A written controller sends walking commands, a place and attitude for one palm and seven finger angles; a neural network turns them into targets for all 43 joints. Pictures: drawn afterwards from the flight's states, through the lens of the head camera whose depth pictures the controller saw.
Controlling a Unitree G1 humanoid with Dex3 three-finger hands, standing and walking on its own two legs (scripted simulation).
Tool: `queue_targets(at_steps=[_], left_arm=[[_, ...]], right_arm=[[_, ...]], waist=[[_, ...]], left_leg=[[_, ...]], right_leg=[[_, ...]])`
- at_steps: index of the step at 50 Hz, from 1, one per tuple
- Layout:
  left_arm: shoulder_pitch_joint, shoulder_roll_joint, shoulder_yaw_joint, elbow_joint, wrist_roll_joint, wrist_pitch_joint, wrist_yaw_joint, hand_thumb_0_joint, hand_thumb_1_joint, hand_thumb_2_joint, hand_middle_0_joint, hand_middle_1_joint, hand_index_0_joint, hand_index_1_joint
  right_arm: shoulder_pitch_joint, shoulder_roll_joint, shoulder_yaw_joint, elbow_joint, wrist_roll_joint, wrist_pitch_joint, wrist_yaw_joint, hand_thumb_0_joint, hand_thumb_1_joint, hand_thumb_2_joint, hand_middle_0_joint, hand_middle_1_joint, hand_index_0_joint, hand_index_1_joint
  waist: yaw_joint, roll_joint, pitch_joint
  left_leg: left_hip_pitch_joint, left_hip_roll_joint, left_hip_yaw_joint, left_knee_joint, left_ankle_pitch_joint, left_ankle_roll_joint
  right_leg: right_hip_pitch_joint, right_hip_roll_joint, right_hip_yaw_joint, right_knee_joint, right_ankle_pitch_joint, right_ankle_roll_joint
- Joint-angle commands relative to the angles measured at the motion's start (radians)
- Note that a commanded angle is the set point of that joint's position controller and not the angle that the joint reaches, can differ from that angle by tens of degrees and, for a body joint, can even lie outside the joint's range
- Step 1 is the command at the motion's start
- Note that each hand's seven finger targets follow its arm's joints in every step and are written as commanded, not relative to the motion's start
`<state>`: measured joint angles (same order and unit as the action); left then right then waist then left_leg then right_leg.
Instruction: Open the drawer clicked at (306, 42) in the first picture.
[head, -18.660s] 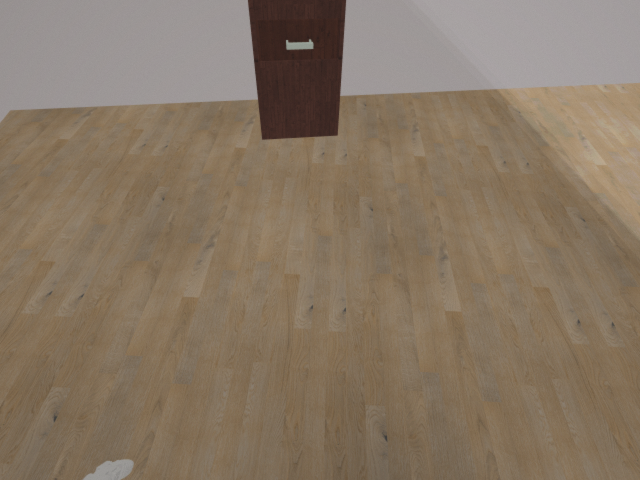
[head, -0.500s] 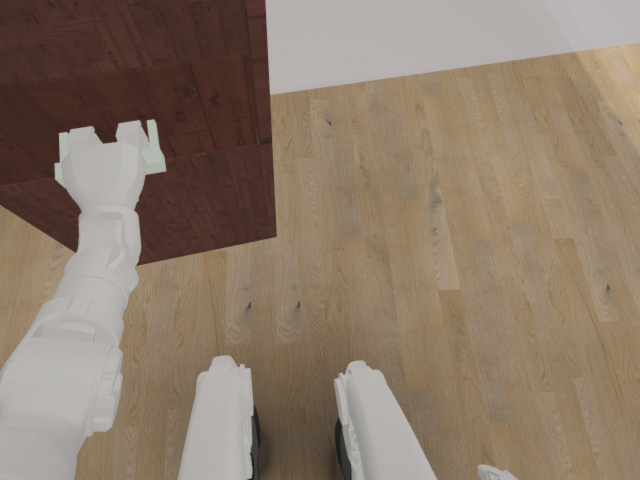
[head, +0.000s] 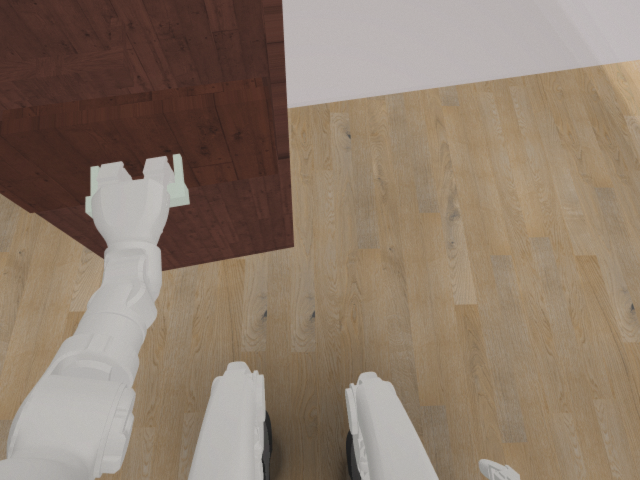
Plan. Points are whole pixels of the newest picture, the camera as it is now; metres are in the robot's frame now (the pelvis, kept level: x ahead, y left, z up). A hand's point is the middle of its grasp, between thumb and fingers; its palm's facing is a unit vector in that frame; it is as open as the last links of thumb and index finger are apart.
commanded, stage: pull the drawer open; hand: left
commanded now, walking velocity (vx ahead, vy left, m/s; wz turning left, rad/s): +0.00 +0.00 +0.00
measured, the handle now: (138, 184) +0.49 +0.25 -0.05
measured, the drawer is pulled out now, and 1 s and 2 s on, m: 0.03 0.13 0.20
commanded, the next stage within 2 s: none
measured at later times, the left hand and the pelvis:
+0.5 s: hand (152, 255) +0.40 +0.22 -0.07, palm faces -0.02 -0.06 -1.00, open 5.4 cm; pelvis +0.00 +0.00 +0.01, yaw +1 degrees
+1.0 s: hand (154, 289) +0.35 +0.21 -0.07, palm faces -0.01 -0.06 -1.00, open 5.5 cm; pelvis +0.00 +0.00 +0.02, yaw +1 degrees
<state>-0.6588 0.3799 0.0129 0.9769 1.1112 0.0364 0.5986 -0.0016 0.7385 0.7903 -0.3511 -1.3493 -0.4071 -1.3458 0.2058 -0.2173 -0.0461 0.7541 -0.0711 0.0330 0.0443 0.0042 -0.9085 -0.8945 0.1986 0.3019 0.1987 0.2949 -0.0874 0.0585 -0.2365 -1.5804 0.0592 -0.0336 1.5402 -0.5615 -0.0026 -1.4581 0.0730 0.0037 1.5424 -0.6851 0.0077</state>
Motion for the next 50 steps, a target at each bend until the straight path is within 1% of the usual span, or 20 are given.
queue_targets(at_steps=[1,7,9,11,13,15,18,20,23,30,33,35,37,38,41,42,43,46,47,50], left_arm=[[-0.167,0.141,0.029,-0.139,-0.005,-0.012,0.032,0.0,0.9,0.9,-0.4,-1.35,-0.4,-1.35],[-0.106,0.157,0.056,-0.181,0.001,-0.024,0.047,0.0,0.9,0.9,-0.4,-1.35,-0.4,-1.35],[-0.099,0.106,0.02,-0.18,0.005,-0.022,0.055,0.0,0.9,0.9,-0.4,-1.35,-0.4,-1.35],[-0.087,0.111,0.024,-0.175,0.009,-0.022,0.063,0.0,0.9,0.9,-0.4,-1.35,-0.4,-1.35],[-0.066,0.133,0.047,-0.19,0.014,-0.024,0.071,0.0,0.9,0.9,-0.4,-1.35,-0.4,-1.35],[-0.072,0.107,0.027,-0.193,0.015,-0.021,0.081,0.0,0.9,0.9,-0.4,-1.35,-0.4,-1.35],[-0.029,0.121,0.049,-0.2,0.018,-0.017,0.089,0.0,0.9,0.9,-0.4,-1.35,-0.4,-1.35],[-0.034,0.091,0.024,-0.191,0.016,-0.012,0.093,0.0,0.9,0.9,-0.4,-1.35,-0.4,-1.35],[-0.028,0.087,0.023,-0.204,0.015,-0.009,0.1,0.0,0.9,0.9,-0.4,-1.35,-0.4,-1.35],[0.031,0.048,0.001,-0.239,0.013,-0.005,0.11,0.0,0.9,0.9,-0.4,-1.35,-0.4,-1.35],[0.062,0.029,-0.008,-0.253,0.014,-0.001,0.116,0.0,0.9,0.9,-0.4,-1.35,-0.4,-1.35],[0.066,0.022,-0.015,-0.259,0.013,-0.002,0.121,0.0,0.9,0.9,-0.4,-1.35,-0.4,-1.35],[0.083,0.049,0.009,-0.274,0.018,-0.003,0.127,0.0,0.9,0.9,-0.4,-1.35,-0.4,-1.35],[0.089,0.02,-0.014,-0.286,0.019,-0.004,0.13,0.0,0.9,0.9,-0.4,-1.35,-0.4,-1.35],[0.12,0.013,-0.016,-0.284,0.023,-0.001,0.139,0.0,0.9,0.9,-0.4,-1.35,-0.4,-1.35],[0.135,0.03,0.004,-0.295,0.025,0.001,0.143,0.0,0.9,0.9,-0.4,-1.35,-0.4,-1.35],[0.15,0.011,-0.011,-0.307,0.03,0.003,0.147,0.0,0.9,0.9,-0.4,-1.35,-0.4,-1.35],[0.145,-0.022,-0.042,-0.311,0.03,0.013,0.155,0.0,0.9,0.9,-0.4,-1.35,-0.4,-1.35],[0.164,-0.008,-0.026,-0.309,0.028,0.018,0.155,0.0,0.9,0.9,-0.4,-1.35,-0.4,-1.35],[0.164,-0.024,-0.044,-0.332,0.03,0.024,0.158,0.0,0.9,0.9,-0.4,-1.35,-0.4,-1.35]], right_arm=[[0.138,-0.159,-0.06,-0.045,0.002,-0.013,-0.01,0.0,-0.9,-0.9,0.2,0.3,0.2,0.3],[0.115,-0.154,-0.061,-0.055,-0.001,-0.01,-0.012,0.0,-0.9,-0.9,0.2,0.3,0.2,0.3],[0.107,-0.151,-0.063,-0.058,0.0,-0.007,-0.012,0.0,-0.9,-0.9,0.2,0.3,0.2,0.3],[0.097,-0.15,-0.063,-0.058,0.001,-0.007,-0.012,0.0,-0.9,-0.9,0.2,0.3,0.2,0.3],[0.09,-0.151,-0.063,-0.062,-0.001,-0.007,-0.014,0.0,-0.9,-0.9,0.2,0.3,0.2,0.3],[0.082,-0.148,-0.064,-0.061,-0.002,-0.006,-0.014,0.0,-0.9,-0.9,0.2,0.3,0.2,0.3],[0.074,-0.149,-0.064,-0.065,-0.002,-0.005,-0.014,0.0,-0.9,-0.9,0.2,0.3,0.2,0.3],[0.065,-0.146,-0.064,-0.065,0.0,-0.005,-0.015,0.0,-0.9,-0.9,0.2,0.3,0.2,0.3],[0.057,-0.146,-0.064,-0.066,0.001,-0.008,-0.013,0.0,-0.9,-0.9,0.2,0.3,0.2,0.3],[0.043,-0.141,-0.066,-0.072,0.0,-0.005,-0.014,0.0,-0.9,-0.9,0.2,0.3,0.2,0.3],[0.036,-0.14,-0.067,-0.076,0.0,-0.003,-0.012,0.0,-0.9,-0.9,0.2,0.3,0.2,0.3],[0.028,-0.136,-0.066,-0.075,0.001,-0.004,-0.013,0.0,-0.9,-0.9,0.2,0.3,0.2,0.3],[0.024,-0.139,-0.066,-0.075,-0.003,-0.006,-0.014,0.0,-0.9,-0.9,0.2,0.3,0.2,0.3],[0.02,-0.136,-0.066,-0.077,-0.002,-0.004,-0.014,0.0,-0.9,-0.9,0.2,0.3,0.2,0.3],[0.008,-0.135,-0.066,-0.079,-0.002,-0.004,-0.013,0.0,-0.9,-0.9,0.2,0.3,0.2,0.3],[0.004,-0.138,-0.066,-0.08,-0.004,-0.005,-0.014,0.0,-0.9,-0.9,0.2,0.3,0.2,0.3],[-0.001,-0.137,-0.067,-0.086,-0.004,-0.003,-0.013,0.0,-0.9,-0.9,0.2,0.3,0.2,0.3],[-0.012,-0.134,-0.068,-0.084,-0.002,-0.002,-0.01,0.0,-0.9,-0.9,0.2,0.3,0.2,0.3],[-0.012,-0.136,-0.066,-0.085,-0.004,-0.004,-0.01,0.0,-0.9,-0.9,0.2,0.3,0.2,0.3],[-0.024,-0.134,-0.067,-0.089,-0.003,-0.003,-0.012,0.0,-0.9,-0.9,0.2,0.3,0.2,0.3]], waist=[[0.002,0.008,-0.519],[0.029,0.011,-0.534],[0.016,0.006,-0.51],[0.014,-0.01,-0.483],[0.033,0.008,-0.498],[0.024,-0.003,-0.491],[0.041,-0.009,-0.5],[0.03,-0.022,-0.469],[0.038,0.0,-0.478],[0.047,-0.027,-0.492],[0.051,-0.007,-0.479],[0.047,-0.033,-0.462],[0.06,-0.029,-0.475],[0.055,-0.02,-0.48],[0.057,-0.039,-0.441],[0.067,-0.033,-0.448],[0.07,-0.011,-0.459],[0.057,-0.028,-0.43],[0.067,-0.028,-0.441],[0.065,-0.024,-0.449]], left_leg=[[0.528,-0.035,0.024,-0.13,0.327,0.041],[0.541,-0.04,0.03,-0.133,0.356,0.037],[0.54,-0.041,0.032,-0.137,0.334,0.04],[0.526,-0.041,0.034,-0.139,0.315,0.041],[0.532,-0.043,0.034,-0.141,0.321,0.038],[0.531,-0.045,0.035,-0.143,0.312,0.04],[0.544,-0.044,0.032,-0.15,0.312,0.037],[0.533,-0.046,0.031,-0.157,0.286,0.039],[0.545,-0.046,0.03,-0.165,0.277,0.037],[0.572,-0.048,0.026,-0.178,0.29,0.036],[0.589,-0.048,0.024,-0.188,0.296,0.034],[0.569,-0.048,0.027,-0.187,0.272,0.037],[0.572,-0.049,0.023,-0.185,0.281,0.034],[0.58,-0.05,0.028,-0.186,0.28,0.036],[0.572,-0.05,0.026,-0.192,0.263,0.036],[0.581,-0.05,0.021,-0.195,0.275,0.033],[0.593,-0.05,0.024,-0.197,0.278,0.032],[0.596,-0.05,0.021,-0.203,0.259,0.034],[0.591,-0.051,0.017,-0.204,0.264,0.032],[0.608,-0.051,0.018,-0.206,0.261,0.033]], right_leg=[[0.215,0.002,-0.048,-0.219,0.453,-0.036],[0.254,0.0,-0.042,-0.212,0.5,-0.039],[0.236,-0.002,-0.044,-0.225,0.475,-0.037],[0.233,-0.001,-0.042,-0.232,0.457,-0.037],[0.242,-0.002,-0.039,-0.226,0.46,-0.039],[0.242,-0.004,-0.039,-0.233,0.456,-0.038],[0.243,-0.003,-0.041,-0.232,0.441,-0.04],[0.234,-0.003,-0.041,-0.245,0.412,-0.04],[0.229,-0.005,-0.044,-0.246,0.394,-0.041],[0.249,-0.005,-0.044,-0.252,0.408,-0.042],[0.239,-0.006,-0.049,-0.256,0.403,-0.045],[0.245,-0.007,-0.046,-0.264,0.386,-0.043],[0.248,-0.006,-0.044,-0.254,0.395,-0.046],[0.248,-0.008,-0.043,-0.261,0.398,-0.044],[0.243,-0.007,-0.044,-0.269,0.378,-0.046],[0.241,-0.006,-0.047,-0.264,0.381,-0.049],[0.234,-0.008,-0.046,-0.263,0.38,-0.05],[0.223,-0.009,-0.05,-0.277,0.358,-0.049],[0.23,-0.007,-0.051,-0.271,0.357,-0.051],[0.228,-0.01,-0.05,-0.275,0.358,-0.05]])
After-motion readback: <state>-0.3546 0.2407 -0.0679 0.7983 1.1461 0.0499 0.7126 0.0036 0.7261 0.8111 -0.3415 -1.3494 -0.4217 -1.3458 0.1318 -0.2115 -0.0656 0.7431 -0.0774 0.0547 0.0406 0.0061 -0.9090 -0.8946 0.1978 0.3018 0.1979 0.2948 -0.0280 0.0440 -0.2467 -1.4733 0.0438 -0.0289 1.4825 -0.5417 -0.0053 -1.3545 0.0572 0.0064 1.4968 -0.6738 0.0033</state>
